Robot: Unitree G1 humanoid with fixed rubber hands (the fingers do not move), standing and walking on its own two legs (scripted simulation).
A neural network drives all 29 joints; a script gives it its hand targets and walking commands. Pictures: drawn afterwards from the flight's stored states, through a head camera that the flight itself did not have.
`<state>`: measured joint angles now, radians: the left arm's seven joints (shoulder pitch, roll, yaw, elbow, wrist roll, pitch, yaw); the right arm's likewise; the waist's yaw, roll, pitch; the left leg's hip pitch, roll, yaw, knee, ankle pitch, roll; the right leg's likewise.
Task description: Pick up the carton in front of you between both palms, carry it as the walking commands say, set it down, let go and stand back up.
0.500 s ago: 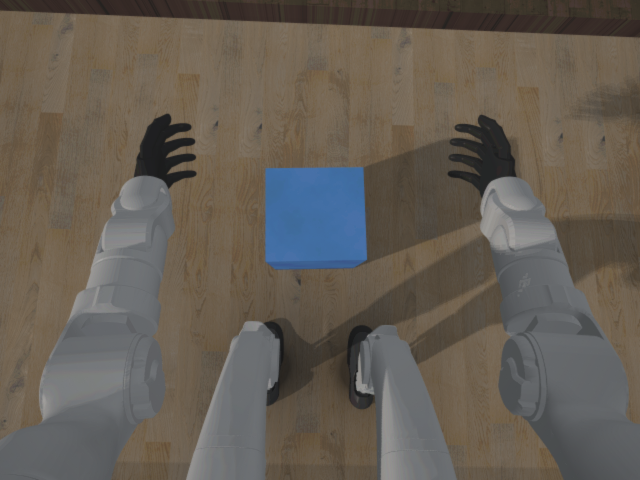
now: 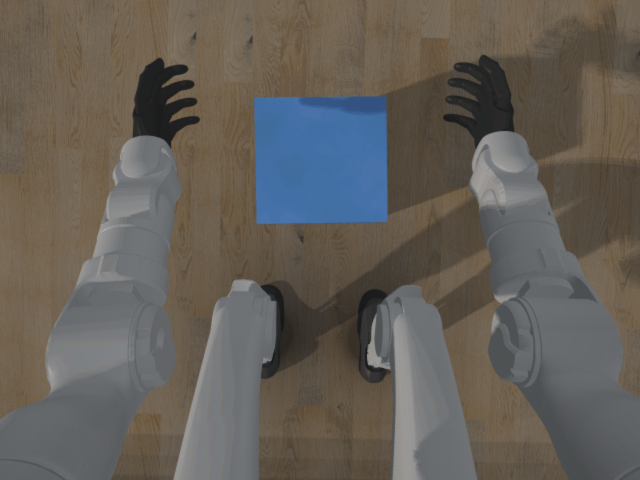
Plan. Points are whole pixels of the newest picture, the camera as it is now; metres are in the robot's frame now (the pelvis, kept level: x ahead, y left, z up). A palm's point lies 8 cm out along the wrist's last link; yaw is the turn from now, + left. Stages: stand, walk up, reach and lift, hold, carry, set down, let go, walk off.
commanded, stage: reach and lift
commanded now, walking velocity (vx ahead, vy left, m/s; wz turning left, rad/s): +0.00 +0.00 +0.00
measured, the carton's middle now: (320, 171) +0.47 +0.01 -0.43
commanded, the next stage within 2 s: none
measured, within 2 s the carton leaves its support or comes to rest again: leaves its support in 1.42 s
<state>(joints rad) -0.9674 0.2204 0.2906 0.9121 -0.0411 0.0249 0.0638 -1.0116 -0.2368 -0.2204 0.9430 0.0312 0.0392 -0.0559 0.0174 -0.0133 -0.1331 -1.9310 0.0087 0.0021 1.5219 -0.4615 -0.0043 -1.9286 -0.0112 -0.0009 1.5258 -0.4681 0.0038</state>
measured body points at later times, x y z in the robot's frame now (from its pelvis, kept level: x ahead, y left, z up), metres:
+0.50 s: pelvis -0.04 +0.00 -0.17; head +0.32 +0.01 +0.10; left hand +0.47 +0.20 -0.35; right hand +0.49 -0.17 -0.35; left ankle +0.08 +0.12 -0.52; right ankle +0.08 -0.12 -0.52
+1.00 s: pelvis -0.04 +0.00 -0.17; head +0.32 +0.00 +0.09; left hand +0.48 +0.19 -0.36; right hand +0.49 -0.16 -0.36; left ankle +0.08 +0.12 -0.52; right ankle +0.08 -0.12 -0.52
